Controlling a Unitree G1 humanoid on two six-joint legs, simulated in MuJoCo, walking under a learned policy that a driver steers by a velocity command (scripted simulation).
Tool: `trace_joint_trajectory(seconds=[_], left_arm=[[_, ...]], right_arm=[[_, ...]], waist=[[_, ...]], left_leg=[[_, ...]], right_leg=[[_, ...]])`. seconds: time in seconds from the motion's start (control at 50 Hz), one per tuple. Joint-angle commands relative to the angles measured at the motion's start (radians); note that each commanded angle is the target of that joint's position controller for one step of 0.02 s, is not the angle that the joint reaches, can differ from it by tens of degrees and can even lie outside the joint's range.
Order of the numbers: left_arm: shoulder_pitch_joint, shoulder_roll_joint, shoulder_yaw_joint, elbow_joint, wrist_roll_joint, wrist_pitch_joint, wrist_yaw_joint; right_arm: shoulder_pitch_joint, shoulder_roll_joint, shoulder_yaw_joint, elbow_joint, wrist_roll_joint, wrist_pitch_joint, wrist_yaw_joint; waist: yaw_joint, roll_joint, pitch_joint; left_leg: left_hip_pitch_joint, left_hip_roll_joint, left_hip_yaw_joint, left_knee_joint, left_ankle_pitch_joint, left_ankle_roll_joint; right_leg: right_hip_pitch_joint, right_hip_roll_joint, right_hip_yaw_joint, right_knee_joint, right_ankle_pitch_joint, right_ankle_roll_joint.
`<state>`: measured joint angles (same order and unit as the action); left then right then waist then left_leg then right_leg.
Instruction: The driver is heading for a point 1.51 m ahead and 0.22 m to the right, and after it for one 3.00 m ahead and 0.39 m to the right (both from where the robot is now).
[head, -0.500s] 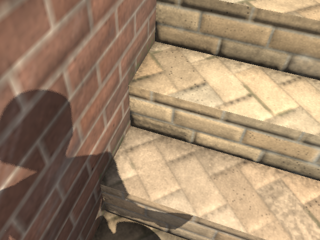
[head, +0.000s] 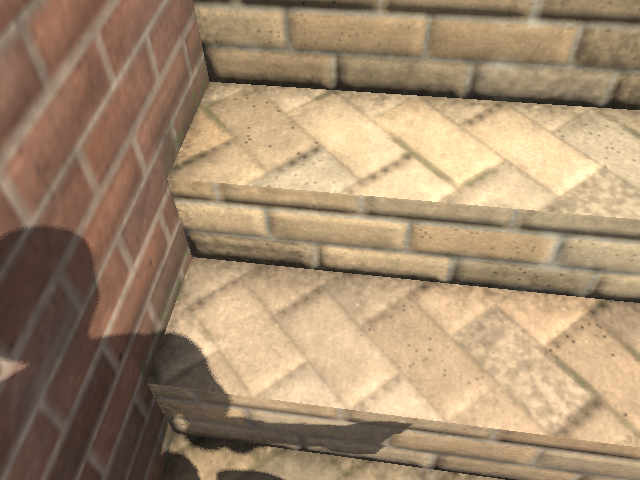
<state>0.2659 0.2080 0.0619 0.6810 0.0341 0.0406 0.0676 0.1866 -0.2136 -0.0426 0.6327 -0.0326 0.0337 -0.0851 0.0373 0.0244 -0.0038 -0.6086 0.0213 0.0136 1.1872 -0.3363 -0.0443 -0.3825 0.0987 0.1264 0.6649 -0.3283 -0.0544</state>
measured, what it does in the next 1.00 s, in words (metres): steps on the spot, turning right: left foot, then right foot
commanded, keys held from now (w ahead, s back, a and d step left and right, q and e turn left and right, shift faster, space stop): e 0.46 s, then no key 0.54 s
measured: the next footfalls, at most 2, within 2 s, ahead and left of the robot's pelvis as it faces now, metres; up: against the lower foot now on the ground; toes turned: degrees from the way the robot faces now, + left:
left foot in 0.10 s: +0.08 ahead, +0.10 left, +0.00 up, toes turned -3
right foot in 0.38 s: +0.01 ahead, -0.15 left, +0.00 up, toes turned -19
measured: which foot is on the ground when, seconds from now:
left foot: up 0.00-0.08, down 0.10-0.40, up 0.42-0.72, down 0.74-1.00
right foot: down 0.00-0.10, up 0.12-0.36, down 0.38-1.00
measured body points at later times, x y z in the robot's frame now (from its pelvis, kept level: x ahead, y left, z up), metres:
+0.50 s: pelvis +0.00 -0.01 +0.00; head +0.02 -0.02 +0.45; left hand +0.20 +0.18 -0.10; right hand +0.06 -0.31 -0.11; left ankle +0.00 +0.11 -0.66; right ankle +0.02 -0.11 -0.72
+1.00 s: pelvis +0.01 +0.00 +0.02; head +0.03 +0.02 +0.46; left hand +0.14 +0.19 -0.14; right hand +0.06 -0.24 -0.10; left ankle +0.03 +0.09 -0.72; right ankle -0.03 -0.14 -0.72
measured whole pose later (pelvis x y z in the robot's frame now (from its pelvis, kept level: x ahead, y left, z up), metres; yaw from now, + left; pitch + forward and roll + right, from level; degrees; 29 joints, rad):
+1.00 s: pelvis +0.01 +0.00 +0.02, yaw -19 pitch +1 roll -1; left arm 0.30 0.17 0.04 0.76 0.01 0.05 0.01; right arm 0.21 -0.09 0.00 0.80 0.03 -0.02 -0.09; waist 0.04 -0.07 0.01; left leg -0.23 -0.03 0.00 0.50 -0.29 0.04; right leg -0.24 -0.01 0.01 0.45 -0.22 0.01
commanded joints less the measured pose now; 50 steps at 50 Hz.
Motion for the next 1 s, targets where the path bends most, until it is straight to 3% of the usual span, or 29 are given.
trace_joint_trajectory(seconds=[0.02,0.06,0.08,0.1,0.12,0.14,0.16,0.18,0.2,0.24,0.3,0.32,0.34,0.36,0.4,0.44,0.48,0.52,0.54,0.62,0.68,0.7,0.72,0.74,0.78,0.82,0.86,0.94,1.0], left_arm=[[0.051,0.123,0.038,-0.061,0.011,0.021,0.021],[0.048,0.137,0.044,-0.073,0.023,0.014,-0.003],[-0.043,0.114,0.045,-0.104,0.003,-0.001,-0.017],[-0.072,0.079,0.033,-0.106,-0.028,-0.027,-0.028],[-0.055,0.026,0.027,-0.124,-0.057,-0.032,-0.048],[0.03,0.129,0.057,-0.082,-0.014,-0.027,-0.05],[0.0,0.128,0.061,-0.06,0.009,-0.021,-0.061],[-0.018,0.08,0.041,-0.083,0.016,-0.01,-0.066],[-0.067,0.029,0.029,-0.106,0.019,0.002,-0.068],[-0.046,0.027,0.007,-0.105,0.001,0.018,-0.087],[-0.053,0.016,-0.012,-0.1,-0.033,0.016,-0.085],[-0.089,0.031,-0.013,-0.089,-0.041,0.015,-0.073],[-0.073,0.024,-0.012,-0.088,-0.043,0.009,-0.067],[-0.042,0.046,0.003,-0.077,-0.016,0.002,-0.067],[-0.023,0.084,0.02,-0.07,0.004,-0.023,-0.068],[0.026,0.182,0.062,-0.118,0.02,-0.017,-0.058],[-0.099,0.151,0.049,-0.152,0.007,-0.004,-0.055],[-0.161,0.126,0.034,-0.161,-0.008,0.001,-0.037],[-0.152,0.165,0.045,-0.142,-0.001,0.004,-0.026],[-0.078,0.131,0.025,-0.115,0.0,-0.001,-0.005],[-0.076,0.125,0.027,-0.128,0.017,0.025,0.003],[-0.054,0.083,0.018,-0.105,-0.007,0.031,-0.016],[-0.058,0.05,0.013,-0.111,-0.028,0.023,-0.03],[-0.039,-0.005,0.004,-0.115,-0.041,0.003,-0.051],[0.023,0.054,0.017,-0.078,0.001,0.015,-0.06],[-0.009,0.056,0.021,-0.054,-0.006,0.021,-0.044],[-0.01,0.023,0.005,-0.034,-0.014,0.019,-0.052],[-0.008,0.021,-0.006,-0.001,-0.028,-0.006,-0.05],[0.038,0.015,-0.011,0.019,-0.017,-0.018,-0.056]], right_arm=[[-0.034,-0.058,0.005,-0.088,0.041,-0.005,0.027],[0.021,-0.079,-0.003,-0.083,0.071,-0.012,-0.004],[0.094,-0.088,-0.009,-0.063,0.056,-0.025,-0.027],[0.117,-0.111,-0.017,-0.047,0.03,-0.036,-0.041],[0.061,-0.229,-0.044,-0.071,0.007,-0.037,-0.049],[0.026,-0.168,-0.032,-0.111,0.02,-0.032,-0.047],[0.004,-0.091,-0.012,-0.088,0.024,-0.027,-0.046],[-0.015,-0.06,-0.003,-0.07,0.013,-0.033,-0.041],[-0.049,-0.074,-0.004,-0.055,-0.003,-0.036,-0.055],[-0.056,-0.055,0.0,-0.042,0.0,-0.025,-0.066],[-0.009,-0.096,-0.017,-0.04,0.014,-0.005,-0.07],[0.054,-0.118,-0.033,-0.036,0.036,-0.004,-0.054],[0.065,-0.162,-0.047,-0.013,0.045,-0.003,-0.042],[0.03,-0.175,-0.045,-0.028,0.053,-0.013,-0.035],[0.006,-0.138,-0.042,-0.017,0.059,-0.019,0.001],[-0.049,-0.135,-0.047,-0.072,0.069,-0.018,0.004],[-0.052,-0.083,-0.04,-0.059,0.049,-0.028,0.013],[-0.067,-0.079,-0.036,-0.063,0.013,-0.033,0.02],[-0.093,-0.066,-0.032,-0.074,0.002,-0.021,0.023],[-0.088,-0.088,-0.017,-0.066,0.024,-0.014,0.035],[0.036,-0.078,-0.012,0.0,0.064,-0.015,0.002],[0.066,-0.033,0.002,0.046,0.076,-0.02,-0.014],[0.083,-0.036,0.0,0.076,0.053,-0.033,-0.018],[0.065,-0.067,-0.001,0.087,0.014,-0.045,-0.022],[-0.086,-0.07,-0.003,-0.016,0.032,-0.051,-0.009],[-0.125,-0.018,0.017,-0.004,0.031,-0.062,0.0],[-0.032,-0.009,0.024,0.066,0.033,-0.061,-0.003],[0.066,-0.064,-0.01,0.118,0.058,-0.062,-0.011],[0.037,-0.018,-0.002,0.148,0.065,-0.072,-0.004]], waist=[[0.033,-0.174,0.009],[0.006,-0.307,-0.065],[-0.063,-0.295,-0.112],[-0.107,-0.121,-0.152],[-0.076,0.226,-0.175],[-0.066,0.234,-0.272],[-0.04,0.068,-0.235],[-0.01,0.02,-0.144],[0.013,0.074,-0.075],[0.009,0.12,0.011],[-0.028,0.178,-0.009],[-0.098,0.137,-0.042],[-0.075,0.123,-0.036],[-0.039,0.173,-0.043],[0.016,-0.002,-0.023],[0.095,-0.32,-0.055],[0.048,-0.236,-0.046],[-0.012,-0.099,-0.027],[-0.032,-0.08,-0.047],[-0.005,-0.099,-0.056],[-0.01,-0.227,-0.075],[0.004,-0.218,-0.087],[-0.004,-0.139,-0.073],[0.014,0.064,-0.105],[0.015,0.211,-0.099],[0.007,0.144,-0.024],[-0.001,0.032,0.01],[-0.023,0.098,0.0],[0.005,0.05,-0.041]], left_leg=[[-0.061,-0.073,0.076,-0.332,-0.264,0.001],[0.147,-0.072,0.005,-0.604,-0.265,0.031],[0.325,-0.051,0.006,-0.685,0.028,0.063],[0.526,0.066,-0.086,-0.777,0.282,0.089],[0.638,0.32,-0.388,-0.801,0.597,0.199],[0.552,0.443,-0.508,-0.77,0.651,0.31],[0.511,0.383,-0.455,-0.775,0.416,0.322],[0.453,0.308,-0.362,-0.798,0.125,0.312],[0.403,0.243,-0.312,-0.79,-0.053,0.307],[0.384,0.155,-0.139,-0.775,-0.016,0.314],[0.455,0.159,-0.083,-0.75,0.11,0.271],[0.467,0.223,-0.114,-0.775,0.132,0.272],[0.435,0.237,-0.108,-0.756,0.133,0.256],[0.35,0.26,-0.097,-0.705,0.187,0.232],[0.22,0.224,-0.029,-0.558,0.104,0.158],[0.046,0.007,0.074,-0.18,-0.2,0.033],[0.062,0.013,-0.051,0.227,-0.116,-0.002],[0.015,0.017,-0.063,0.277,-0.054,-0.005],[-0.032,-0.013,-0.046,0.304,-0.033,0.001],[-0.066,0.0,-0.036,-0.112,-0.251,-0.008],[0.26,0.012,-0.094,-0.553,-0.237,0.04],[0.313,-0.068,0.043,-0.697,-0.1,0.043],[0.423,-0.021,-0.031,-0.806,0.16,0.059],[0.526,0.133,-0.227,-0.85,0.335,0.078],[0.266,0.308,-0.405,-0.891,0.183,0.256],[0.189,0.26,-0.361,-0.93,-0.012,0.299],[0.343,0.174,-0.274,-0.894,0.078,0.23],[0.494,0.143,-0.227,-0.818,0.387,0.165],[0.484,0.107,-0.18,-0.824,0.354,0.137]], right_leg=[[0.161,-0.183,0.278,-0.15,0.272,-0.173],[0.164,-0.193,0.327,-0.147,0.373,-0.161],[0.066,-0.189,0.336,-0.08,0.492,-0.123],[-0.077,-0.144,0.249,0.07,0.481,-0.049],[-0.306,0.032,0.016,0.345,-0.041,0.025],[-0.26,0.015,-0.022,0.68,-0.281,0.072],[-0.275,-0.004,-0.004,0.825,-0.213,0.086],[-0.311,-0.022,0.008,0.812,-0.163,0.095],[-0.352,-0.04,0.058,0.823,-0.097,0.091],[-0.343,-0.026,-0.035,0.589,-0.095,0.11],[-0.177,-0.074,-0.126,0.077,-0.203,0.063],[-0.114,-0.027,-0.211,0.01,-0.234,0.047],[-0.036,-0.026,-0.236,-0.095,-0.128,0.025],[0.045,-0.056,-0.217,-0.059,-0.009,-0.001],[0.116,-0.124,-0.07,-0.154,0.138,-0.037],[0.133,-0.377,0.427,-0.388,0.027,-0.184],[0.029,-0.383,0.399,-0.423,0.075,-0.256],[0.07,-0.295,0.253,-0.362,0.181,-0.201],[0.117,-0.237,0.209,-0.346,0.199,-0.196],[0.334,-0.225,0.172,-0.345,0.223,-0.167],[0.213,-0.242,0.144,-0.365,0.321,-0.133],[0.217,-0.213,0.087,-0.348,0.274,-0.13],[0.132,-0.189,0.091,-0.283,0.26,-0.09],[0.008,-0.108,0.014,-0.079,0.072,-0.025],[0.039,-0.102,-0.082,0.129,-0.091,0.036],[0.029,-0.116,-0.09,0.237,-0.079,0.053],[-0.036,-0.131,-0.094,0.045,-0.07,0.057],[0.054,-0.1,-0.14,-0.289,0.089,0.036],[0.102,-0.152,-0.085,-0.285,0.158,0.049]])
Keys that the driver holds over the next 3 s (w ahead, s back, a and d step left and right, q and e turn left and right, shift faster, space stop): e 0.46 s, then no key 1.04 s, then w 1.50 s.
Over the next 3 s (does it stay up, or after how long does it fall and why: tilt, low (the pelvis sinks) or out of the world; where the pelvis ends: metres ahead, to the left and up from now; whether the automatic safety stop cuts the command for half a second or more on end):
stays up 0.38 -0.09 0.23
